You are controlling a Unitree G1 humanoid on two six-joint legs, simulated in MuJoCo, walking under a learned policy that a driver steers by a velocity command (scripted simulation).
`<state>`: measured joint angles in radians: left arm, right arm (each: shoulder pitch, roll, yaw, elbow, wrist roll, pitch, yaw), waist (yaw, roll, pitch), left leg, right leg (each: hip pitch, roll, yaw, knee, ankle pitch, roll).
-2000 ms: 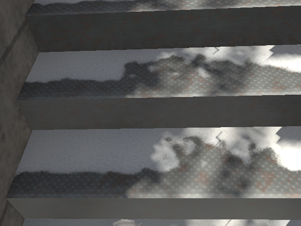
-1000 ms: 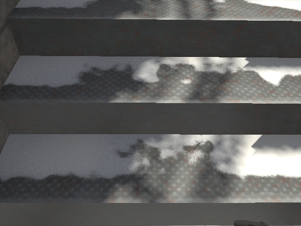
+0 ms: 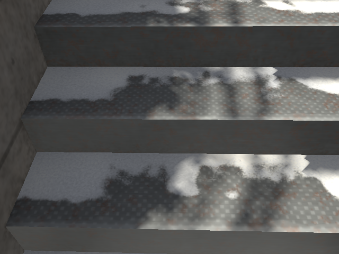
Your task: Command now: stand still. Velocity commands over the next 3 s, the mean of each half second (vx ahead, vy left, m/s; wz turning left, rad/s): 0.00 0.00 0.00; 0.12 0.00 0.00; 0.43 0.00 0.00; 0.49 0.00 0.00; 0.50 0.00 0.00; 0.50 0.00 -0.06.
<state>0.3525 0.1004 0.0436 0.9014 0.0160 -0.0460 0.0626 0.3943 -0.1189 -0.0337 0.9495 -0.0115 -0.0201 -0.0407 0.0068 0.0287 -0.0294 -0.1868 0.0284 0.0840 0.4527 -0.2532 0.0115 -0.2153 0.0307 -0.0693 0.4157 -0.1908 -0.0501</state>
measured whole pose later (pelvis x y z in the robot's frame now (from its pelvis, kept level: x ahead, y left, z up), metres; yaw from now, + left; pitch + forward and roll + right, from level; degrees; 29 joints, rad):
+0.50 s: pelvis +0.00 +0.00 +0.00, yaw +0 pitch -2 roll +0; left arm 0.33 0.12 0.01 1.02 0.01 -0.02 0.04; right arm 0.41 -0.10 0.02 0.99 -0.02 -0.02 -0.05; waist 0.00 0.02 0.03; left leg -0.13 0.03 0.08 0.39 -0.22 0.01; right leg -0.17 0.04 -0.06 0.37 -0.16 -0.06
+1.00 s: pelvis +0.02 +0.02 +0.00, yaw -1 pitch +1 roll -2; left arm 0.41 0.17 0.06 1.03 -0.01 -0.01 0.04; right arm 0.46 -0.13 0.00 0.95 -0.01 -0.05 -0.04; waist 0.03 -0.01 -0.03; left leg -0.23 0.01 0.09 0.54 -0.36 0.11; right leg -0.24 0.05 -0.03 0.47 -0.28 -0.13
